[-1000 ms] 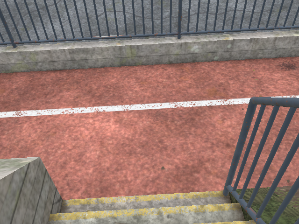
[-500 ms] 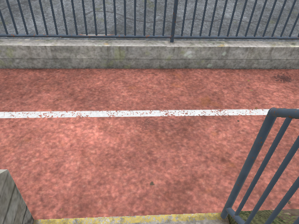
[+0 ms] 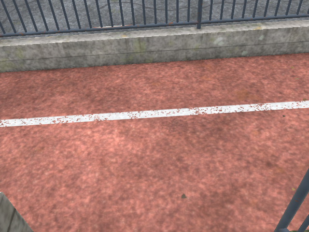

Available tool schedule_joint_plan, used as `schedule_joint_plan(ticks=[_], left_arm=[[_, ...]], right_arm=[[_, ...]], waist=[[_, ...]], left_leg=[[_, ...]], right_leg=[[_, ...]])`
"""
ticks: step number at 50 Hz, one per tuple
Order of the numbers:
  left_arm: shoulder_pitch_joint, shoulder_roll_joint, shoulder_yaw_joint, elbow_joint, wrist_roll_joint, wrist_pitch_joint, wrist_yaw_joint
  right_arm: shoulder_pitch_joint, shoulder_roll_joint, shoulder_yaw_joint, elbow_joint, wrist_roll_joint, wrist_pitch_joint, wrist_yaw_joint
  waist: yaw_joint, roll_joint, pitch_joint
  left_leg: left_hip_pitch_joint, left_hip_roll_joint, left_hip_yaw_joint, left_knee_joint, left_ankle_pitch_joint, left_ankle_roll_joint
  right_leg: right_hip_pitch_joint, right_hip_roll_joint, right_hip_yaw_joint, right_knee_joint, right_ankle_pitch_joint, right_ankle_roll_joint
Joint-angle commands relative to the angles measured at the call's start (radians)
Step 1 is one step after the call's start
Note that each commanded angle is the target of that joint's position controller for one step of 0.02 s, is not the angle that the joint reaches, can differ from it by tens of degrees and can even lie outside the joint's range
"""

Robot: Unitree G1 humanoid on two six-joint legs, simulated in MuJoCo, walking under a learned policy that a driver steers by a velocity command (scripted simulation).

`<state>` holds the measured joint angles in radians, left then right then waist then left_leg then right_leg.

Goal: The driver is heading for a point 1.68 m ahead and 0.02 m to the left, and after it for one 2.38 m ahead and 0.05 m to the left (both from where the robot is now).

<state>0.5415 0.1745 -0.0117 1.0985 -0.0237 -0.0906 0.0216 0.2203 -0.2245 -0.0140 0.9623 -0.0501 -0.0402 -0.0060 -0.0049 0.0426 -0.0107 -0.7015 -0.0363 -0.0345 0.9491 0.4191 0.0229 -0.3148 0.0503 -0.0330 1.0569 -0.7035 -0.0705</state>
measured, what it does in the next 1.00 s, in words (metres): goes down: left foot 0.18 m lower, then right foot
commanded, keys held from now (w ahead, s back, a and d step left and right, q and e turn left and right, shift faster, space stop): no key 1.00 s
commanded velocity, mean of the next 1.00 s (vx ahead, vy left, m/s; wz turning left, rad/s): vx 0.07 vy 0.00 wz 0.00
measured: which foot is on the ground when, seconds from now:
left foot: up 0.00-0.10, down 0.12-1.00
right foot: down 0.00-0.14, up 0.16-0.52, down 0.54-1.00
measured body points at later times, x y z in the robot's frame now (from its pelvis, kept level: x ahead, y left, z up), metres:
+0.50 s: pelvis +0.15 +0.02 -0.14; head +0.11 +0.04 +0.31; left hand +0.22 +0.23 -0.30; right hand +0.17 -0.20 -0.28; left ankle +0.17 +0.08 -0.85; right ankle +0.19 -0.14 -0.81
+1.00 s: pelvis +0.16 -0.01 -0.11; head +0.16 -0.01 +0.34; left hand +0.20 +0.22 -0.26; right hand +0.19 -0.25 -0.26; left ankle +0.17 +0.08 -0.85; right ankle +0.17 -0.13 -0.85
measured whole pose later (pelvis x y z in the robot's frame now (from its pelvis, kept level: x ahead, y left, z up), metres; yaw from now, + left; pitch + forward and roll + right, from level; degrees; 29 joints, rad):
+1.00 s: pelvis +0.16 -0.01 -0.11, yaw +1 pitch -1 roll +0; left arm 0.26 0.19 -0.03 0.99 0.00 0.05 -0.02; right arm 0.28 -0.19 0.01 1.00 -0.01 0.05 0.02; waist -0.01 0.00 0.02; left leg -0.20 -0.01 0.06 0.44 -0.22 0.03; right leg -0.19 0.01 0.01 0.43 -0.21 0.00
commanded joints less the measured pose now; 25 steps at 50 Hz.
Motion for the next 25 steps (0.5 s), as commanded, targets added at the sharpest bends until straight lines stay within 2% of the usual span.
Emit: schedule_joint_plan(ticks=[1,2,3,4,5,6,7,8,9,10,11,12,13,14,15,16,17,18,19,20,21,22,23,24,25], left_arm=[[-0.073,0.127,0.023,-0.078,0.013,0.007,0.020],[-0.043,0.119,0.026,-0.078,0.041,0.024,0.029],[0.000,0.109,0.025,-0.064,0.058,0.044,0.040],[0.028,0.114,0.022,-0.053,0.060,0.068,0.053],[0.019,0.097,0.021,-0.053,0.052,0.080,0.062],[-0.006,0.108,0.026,-0.039,0.031,0.086,0.037],[0.060,0.066,0.031,-0.090,-0.011,0.079,0.026],[0.105,0.095,0.029,-0.092,-0.016,0.086,0.046],[-0.001,0.110,0.024,-0.116,0.005,0.093,0.053],[-0.111,0.107,0.020,-0.155,0.006,0.107,0.055],[-0.159,0.113,0.019,-0.169,0.024,0.129,0.056],[-0.230,0.124,0.023,-0.188,0.044,0.143,0.063],[-0.237,0.096,0.019,-0.175,0.049,0.157,0.060],[-0.220,0.064,0.019,-0.164,0.045,0.168,0.056],[-0.206,0.029,0.012,-0.170,0.037,0.180,0.036],[-0.189,0.004,0.008,-0.153,0.043,0.187,0.023],[-0.160,-0.004,0.005,-0.132,0.046,0.194,0.018],[-0.165,0.002,0.001,-0.129,0.051,0.197,0.011],[-0.120,0.012,0.012,-0.077,0.045,0.205,0.014],[-0.140,0.037,0.017,-0.085,0.043,0.211,0.013],[-0.186,0.063,0.019,-0.091,0.040,0.218,0.009],[-0.216,0.076,0.017,-0.095,0.043,0.220,0.006],[-0.225,0.088,0.017,-0.096,0.052,0.216,0.003],[-0.309,0.112,0.011,-0.150,0.033,0.203,-0.013],[-0.275,0.092,0.003,-0.130,0.029,0.187,-0.021]], right_arm=[[-0.062,-0.011,0.020,-0.062,0.029,-0.014,0.006],[-0.070,-0.028,0.017,-0.088,0.058,-0.023,0.010],[-0.022,-0.052,0.006,-0.083,0.064,-0.031,0.016],[0.048,-0.069,-0.007,-0.048,0.054,-0.024,0.025],[0.190,-0.079,-0.016,0.006,0.029,-0.017,0.034],[0.386,-0.082,-0.024,0.077,0.020,0.000,0.035],[0.481,-0.188,-0.040,0.084,0.023,0.004,0.044],[0.423,-0.141,-0.023,0.054,0.073,0.009,0.057],[0.383,-0.125,-0.020,0.031,0.081,0.015,0.045],[0.295,-0.118,-0.009,0.015,0.064,0.024,0.016],[0.253,-0.119,0.001,0.008,0.052,0.031,-0.011],[0.218,-0.077,0.026,0.002,0.035,0.027,-0.023],[0.216,-0.056,0.043,-0.001,0.028,0.023,-0.023],[0.232,-0.051,0.053,0.002,0.045,0.013,-0.021],[0.207,-0.014,0.077,-0.012,0.060,0.005,-0.032],[0.186,0.014,0.094,-0.013,0.066,0.001,-0.031],[0.180,0.013,0.098,-0.012,0.068,0.001,-0.027],[0.159,-0.015,0.092,-0.025,0.072,0.002,-0.022],[0.127,-0.054,0.089,-0.041,0.069,-0.005,-0.016],[0.084,-0.065,0.089,-0.055,0.078,-0.006,-0.010],[0.053,-0.075,0.089,-0.068,0.083,-0.003,-0.005],[0.047,-0.089,0.086,-0.070,0.078,0.001,-0.003],[0.077,-0.102,0.079,-0.063,0.069,0.002,-0.002],[0.144,-0.092,0.068,-0.031,0.041,0.034,-0.005],[0.241,-0.109,0.053,0.010,0.021,0.047,-0.009]], waist=[[0.038,-0.158,0.156],[0.069,-0.163,0.182],[0.094,-0.170,0.191],[0.091,-0.197,0.194],[0.035,-0.170,0.173],[-0.069,-0.099,0.051],[-0.070,0.197,-0.068],[-0.036,0.128,-0.269],[-0.067,0.083,-0.274],[-0.048,0.068,-0.225],[-0.031,0.071,-0.140],[-0.010,-0.028,-0.031],[-0.002,-0.015,0.006],[0.018,-0.010,-0.008],[0.067,-0.057,0.028],[0.084,-0.022,0.013],[0.096,0.009,-0.022],[0.097,0.047,-0.017],[0.108,0.086,-0.064],[0.121,0.109,-0.034],[0.108,0.109,0.014],[0.091,0.116,0.054],[0.068,0.121,0.084],[0.027,0.118,0.175],[-0.027,0.148,0.179]], left_leg=[[0.306,0.000,0.084,-0.398,0.095,-0.014],[0.307,0.040,0.065,-0.566,0.111,-0.011],[0.335,0.076,0.064,-0.672,0.102,0.002],[0.415,0.101,0.061,-0.707,0.013,0.018],[0.581,0.120,0.053,-0.751,0.012,0.052],[0.869,0.092,0.109,-0.576,0.119,0.061],[1.146,0.346,-0.104,-0.401,0.853,0.199],[1.223,0.450,-0.162,-0.239,0.756,0.231],[1.107,0.442,-0.169,-0.311,0.476,0.270],[0.953,0.448,-0.212,-0.423,0.137,0.320],[0.743,0.484,-0.297,-0.534,-0.143,0.357],[0.587,0.402,-0.220,-0.514,-0.277,0.308],[0.446,0.347,-0.183,-0.487,-0.228,0.287],[0.390,0.331,-0.182,-0.453,-0.132,0.267],[0.285,0.305,-0.134,-0.435,-0.198,0.233],[0.223,0.264,-0.105,-0.423,-0.258,0.195],[0.206,0.241,-0.091,-0.422,-0.277,0.157],[0.207,0.238,-0.095,-0.440,-0.333,0.121],[0.130,0.249,-0.115,-0.432,-0.288,0.105],[0.108,0.256,-0.119,-0.453,-0.332,0.086],[0.078,0.260,-0.132,-0.484,-0.405,0.071],[0.070,0.258,-0.139,-0.505,-0.451,0.073],[0.090,0.261,-0.150,-0.511,-0.408,0.092],[0.251,0.232,-0.116,-0.548,-0.410,0.088],[0.275,0.222,-0.127,-0.560,-0.341,0.103]], right_leg=[[-0.251,-0.102,0.164,-0.182,0.358,-0.077],[-0.179,-0.105,0.152,-0.117,0.440,-0.085],[-0.113,-0.125,0.178,-0.053,0.602,-0.095],[-0.104,-0.148,0.221,-0.024,0.759,-0.106],[-0.165,-0.128,0.221,0.101,0.783,-0.106],[-0.316,-0.069,0.121,0.360,0.651,-0.074],[-0.592,0.107,0.034,0.848,-0.098,0.004],[-0.658,0.052,0.071,1.022,-0.319,-0.019],[-0.703,0.029,0.114,1.044,-0.248,-0.027],[-0.726,0.011,0.129,1.003,-0.130,-0.004],[-0.685,-0.015,0.136,0.918,0.020,0.027],[-0.698,-0.014,0.179,0.758,0.251,0.048],[-0.631,0.010,0.147,0.744,0.300,0.062],[-0.605,0.024,0.159,0.768,0.329,0.066],[-0.554,0.022,0.209,0.544,0.521,0.090],[-0.456,0.018,0.192,0.385,0.617,0.101],[-0.363,0.009,0.165,0.282,0.672,0.106],[-0.312,-0.003,0.144,0.164,0.681,0.108],[-0.157,0.002,0.136,0.275,0.794,0.103],[-0.141,-0.012,0.130,0.249,0.763,0.104],[-0.118,-0.026,0.114,0.209,0.721,0.105],[-0.094,-0.042,0.095,0.164,0.658,0.102],[-0.074,-0.047,0.079,0.139,0.582,0.095],[-0.173,-0.053,0.071,-0.272,0.200,0.083],[-0.050,-0.045,0.027,-0.335,0.112,0.084]])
